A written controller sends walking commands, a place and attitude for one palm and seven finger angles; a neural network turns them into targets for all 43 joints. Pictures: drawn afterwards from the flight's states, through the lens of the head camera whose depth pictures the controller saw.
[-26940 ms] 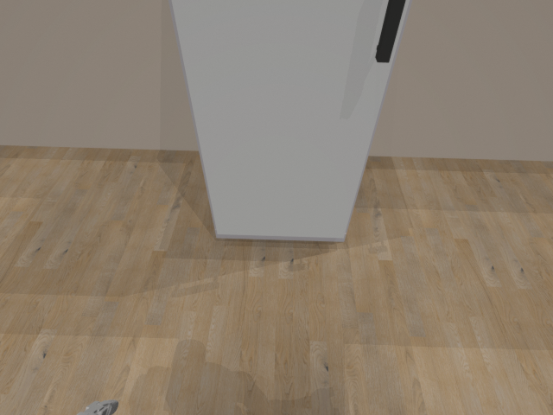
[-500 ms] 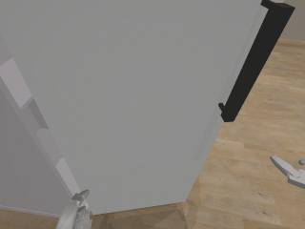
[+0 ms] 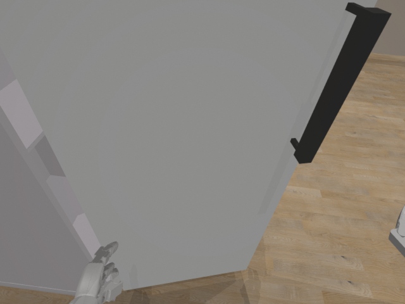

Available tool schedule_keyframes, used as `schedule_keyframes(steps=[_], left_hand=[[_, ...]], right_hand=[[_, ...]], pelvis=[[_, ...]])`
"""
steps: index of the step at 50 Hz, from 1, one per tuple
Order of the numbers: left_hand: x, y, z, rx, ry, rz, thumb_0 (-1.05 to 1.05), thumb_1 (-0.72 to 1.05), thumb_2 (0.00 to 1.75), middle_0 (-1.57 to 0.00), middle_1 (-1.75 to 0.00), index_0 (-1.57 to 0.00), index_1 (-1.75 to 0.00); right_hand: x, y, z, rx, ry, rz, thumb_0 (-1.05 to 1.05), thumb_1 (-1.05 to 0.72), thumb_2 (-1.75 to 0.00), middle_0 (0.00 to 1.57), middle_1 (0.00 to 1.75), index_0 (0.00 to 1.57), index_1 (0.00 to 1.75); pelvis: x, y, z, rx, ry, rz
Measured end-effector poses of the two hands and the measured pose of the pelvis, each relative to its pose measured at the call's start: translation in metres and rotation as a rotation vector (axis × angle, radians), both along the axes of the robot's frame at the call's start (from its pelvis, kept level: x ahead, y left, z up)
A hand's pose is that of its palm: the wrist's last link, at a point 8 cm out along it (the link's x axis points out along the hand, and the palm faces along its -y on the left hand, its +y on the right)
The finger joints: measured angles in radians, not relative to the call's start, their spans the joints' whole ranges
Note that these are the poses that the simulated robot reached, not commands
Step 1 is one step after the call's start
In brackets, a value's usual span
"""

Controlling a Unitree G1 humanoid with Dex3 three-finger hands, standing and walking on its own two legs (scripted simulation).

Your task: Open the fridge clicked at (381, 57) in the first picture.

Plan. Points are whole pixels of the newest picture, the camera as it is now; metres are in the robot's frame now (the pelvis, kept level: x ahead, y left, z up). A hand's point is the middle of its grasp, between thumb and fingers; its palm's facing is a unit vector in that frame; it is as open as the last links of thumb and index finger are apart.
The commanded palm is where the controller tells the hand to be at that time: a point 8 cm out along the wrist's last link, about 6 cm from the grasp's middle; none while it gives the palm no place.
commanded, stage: draw the hand back to the body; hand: right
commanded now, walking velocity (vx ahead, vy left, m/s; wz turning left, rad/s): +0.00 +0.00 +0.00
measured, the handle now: (323, 95) +0.40 -0.22 +0.26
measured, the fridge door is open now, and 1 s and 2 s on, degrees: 74 74 74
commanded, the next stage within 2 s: step back with the hand held close in 0.14 s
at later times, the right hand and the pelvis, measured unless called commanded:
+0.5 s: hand (381, 232) +0.19 -0.27 +0.15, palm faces +0.38 +0.81 -0.44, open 7.4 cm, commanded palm +0.13 -0.31 +0.18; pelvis -0.02 -0.01 +0.00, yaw +1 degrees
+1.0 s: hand out of the picture +0.12 -0.30 +0.15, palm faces +0.45 +0.81 -0.39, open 7.4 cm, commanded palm +0.06 -0.34 +0.18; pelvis -0.08 -0.04 -0.01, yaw +0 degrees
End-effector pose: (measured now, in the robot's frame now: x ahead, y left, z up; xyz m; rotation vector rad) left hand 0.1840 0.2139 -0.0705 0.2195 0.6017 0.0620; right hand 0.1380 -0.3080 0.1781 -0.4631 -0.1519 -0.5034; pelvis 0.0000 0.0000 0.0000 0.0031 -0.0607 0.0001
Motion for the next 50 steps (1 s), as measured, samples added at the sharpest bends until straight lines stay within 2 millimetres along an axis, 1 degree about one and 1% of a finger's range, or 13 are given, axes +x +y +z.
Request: schedule_keyframes(steps=[8,14,17,21,25,31,36,40,45,50], left_hand=[[-0.005,0.003,-0.002,-0.007,0.006,0.009,0.01,0.91,0.90,-0.21,-0.30,-0.21,-0.30],[-0.011,0.008,-0.003,0.002,0.018,0.023,0.01,0.91,0.90,-0.21,-0.30,-0.21,-0.30],[-0.014,0.010,-0.004,0.015,0.042,0.019,0.01,0.91,0.90,-0.21,-0.30,-0.21,-0.30],[-0.024,0.012,-0.004,0.035,0.087,0.046,0.01,0.91,0.90,-0.21,-0.30,-0.21,-0.30],[-0.037,0.012,-0.001,0.049,0.111,0.094,0.01,0.91,0.90,-0.21,-0.30,-0.21,-0.30],[-0.056,0.002,0.002,0.064,0.126,0.117,0.01,0.91,0.90,-0.21,-0.30,-0.20,-0.30],[-0.068,-0.009,0.000,0.058,0.110,0.090,0.01,0.91,0.90,-0.21,-0.30,-0.21,-0.30],[-0.078,-0.015,-0.003,0.048,0.092,0.067,0.01,0.91,0.90,-0.21,-0.30,-0.21,-0.30],[-0.093,-0.017,-0.005,0.063,0.106,0.051,0.01,0.91,0.90,-0.21,-0.30,-0.21,-0.30],[-0.111,-0.017,-0.005,0.108,0.124,0.066,0.01,0.91,0.90,-0.21,-0.30,-0.21,-0.30]], right_hand=[[0.001,0.005,0.000,0.002,0.004,0.015,0.02,-0.88,-0.90,0.21,0.31,0.21,0.30],[0.002,0.005,-0.002,0.004,0.010,0.019,0.02,-0.89,-0.90,0.21,0.30,0.21,0.30],[0.007,0.003,0.000,-0.010,-0.015,0.027,0.02,-0.89,-0.90,0.21,0.30,0.21,0.30],[0.014,0.003,-0.006,-0.024,-0.009,0.069,0.02,-0.89,-0.90,0.21,0.30,0.21,0.30],[0.014,0.002,-0.012,-0.044,0.031,0.128,0.02,-0.89,-0.90,0.21,0.30,0.21,0.30],[-0.001,-0.009,-0.006,-0.099,0.024,0.160,0.02,-0.89,-0.90,0.21,0.30,0.21,0.30],[-0.020,-0.019,-0.002,-0.120,-0.020,0.132,0.02,-0.89,-0.90,0.21,0.30,0.21,0.30],[-0.036,-0.021,-0.004,-0.111,-0.045,0.106,0.02,-0.89,-0.90,0.21,0.30,0.21,0.30],[-0.052,-0.022,-0.010,-0.076,-0.075,0.096,0.02,-0.89,-0.90,0.21,0.30,0.21,0.30],[-0.059,-0.029,-0.011,-0.075,-0.124,0.125,0.02,-0.89,-0.90,0.21,0.30,0.21,0.30]], pelvis=[[-0.001,0.003,0.000,-0.001,-0.004,0.003],[-0.002,0.003,0.000,-0.001,-0.007,0.004],[-0.006,0.002,0.000,0.010,0.010,0.001],[-0.012,-0.004,-0.001,0.013,0.039,0.006],[-0.019,-0.012,-0.001,0.007,0.055,0.019],[-0.033,-0.021,-0.003,0.007,0.063,0.025],[-0.049,-0.025,-0.006,0.010,0.062,0.021],[-0.061,-0.025,-0.010,0.018,0.058,0.013],[-0.073,-0.027,-0.012,0.030,0.065,0.006],[-0.083,-0.037,-0.015,0.043,0.056,-0.002]])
